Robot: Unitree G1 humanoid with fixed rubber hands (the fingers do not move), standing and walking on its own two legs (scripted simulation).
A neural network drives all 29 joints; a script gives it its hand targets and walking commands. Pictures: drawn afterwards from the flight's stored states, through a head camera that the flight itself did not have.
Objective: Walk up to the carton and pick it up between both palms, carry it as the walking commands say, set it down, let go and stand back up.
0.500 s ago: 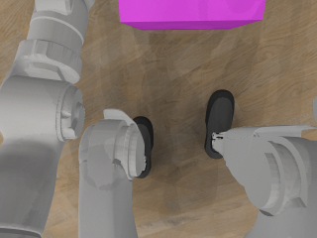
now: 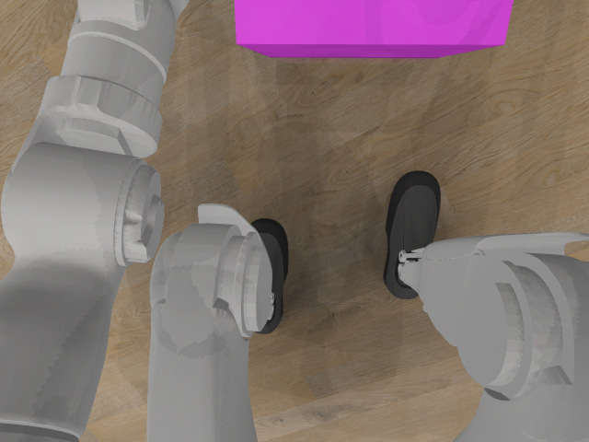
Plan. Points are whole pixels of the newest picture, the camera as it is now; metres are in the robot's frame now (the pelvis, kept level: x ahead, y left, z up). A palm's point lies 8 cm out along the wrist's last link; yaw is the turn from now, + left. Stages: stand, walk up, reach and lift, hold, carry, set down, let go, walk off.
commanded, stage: reach and lift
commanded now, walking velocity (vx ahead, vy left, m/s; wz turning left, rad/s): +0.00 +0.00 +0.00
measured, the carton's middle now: out of the picture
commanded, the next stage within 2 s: none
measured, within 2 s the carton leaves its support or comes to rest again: leaves its support in 1.16 s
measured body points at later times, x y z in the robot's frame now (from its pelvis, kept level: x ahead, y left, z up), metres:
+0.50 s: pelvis +0.00 -0.01 +0.01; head +0.39 -0.03 +0.21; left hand +0.58 +0.11 -0.19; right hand +0.58 -0.21 -0.19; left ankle +0.09 +0.11 -0.32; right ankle +0.16 -0.13 -0.32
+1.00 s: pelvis +0.01 -0.01 -0.01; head +0.39 -0.03 +0.21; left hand +0.58 +0.11 -0.19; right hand +0.58 -0.22 -0.19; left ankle +0.09 +0.11 -0.32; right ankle +0.16 -0.13 -0.32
